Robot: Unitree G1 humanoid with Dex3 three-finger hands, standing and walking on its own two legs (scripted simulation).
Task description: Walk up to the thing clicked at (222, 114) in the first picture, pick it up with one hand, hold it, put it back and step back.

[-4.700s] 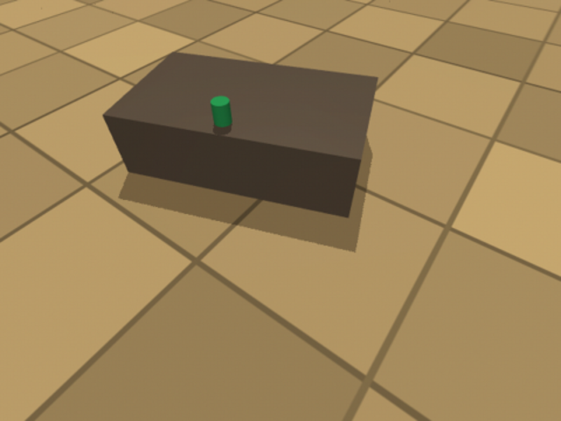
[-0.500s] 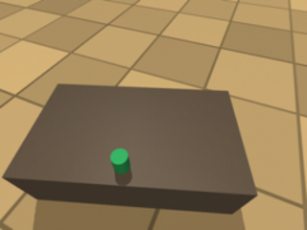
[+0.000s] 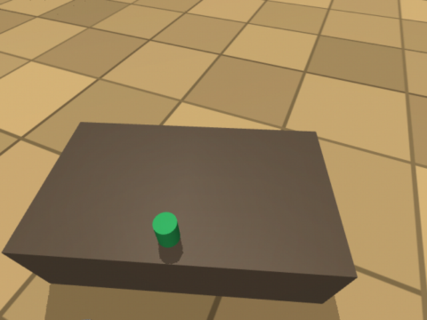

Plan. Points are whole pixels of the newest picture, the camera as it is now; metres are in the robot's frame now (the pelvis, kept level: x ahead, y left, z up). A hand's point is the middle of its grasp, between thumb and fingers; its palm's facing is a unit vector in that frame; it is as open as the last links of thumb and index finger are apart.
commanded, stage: walk up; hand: left
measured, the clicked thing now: (166, 230) +0.46 +0.19 -0.37
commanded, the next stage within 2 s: stand in 0.16 s
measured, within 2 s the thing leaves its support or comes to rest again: neither
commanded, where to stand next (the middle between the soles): +0.05 -0.02 m, yaw -1 degrees
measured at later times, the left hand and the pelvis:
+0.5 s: hand out of the picture +0.10 +0.26 -0.15, palm faces +0.01 -0.94 -0.34, open 7.3 cm; pelvis +0.02 +0.00 +0.00, yaw +1 degrees
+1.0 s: hand out of the picture +0.11 +0.25 -0.15, palm faces +0.01 -0.94 -0.34, open 7.3 cm; pelvis +0.03 +0.00 +0.00, yaw +1 degrees
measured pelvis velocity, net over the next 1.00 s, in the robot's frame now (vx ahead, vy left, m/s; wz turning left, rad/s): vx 0.03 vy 0.00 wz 0.01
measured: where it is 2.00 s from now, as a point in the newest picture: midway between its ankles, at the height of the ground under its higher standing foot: outside the picture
